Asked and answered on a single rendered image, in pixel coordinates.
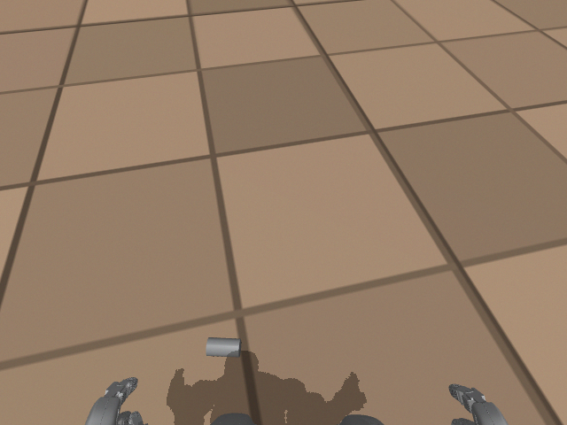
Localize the right robot hand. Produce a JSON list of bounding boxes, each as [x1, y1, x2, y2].
[[449, 384, 508, 425]]

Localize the can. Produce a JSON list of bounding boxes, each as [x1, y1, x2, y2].
[[206, 337, 241, 358]]

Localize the left robot hand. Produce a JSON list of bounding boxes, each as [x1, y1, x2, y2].
[[85, 377, 148, 425]]

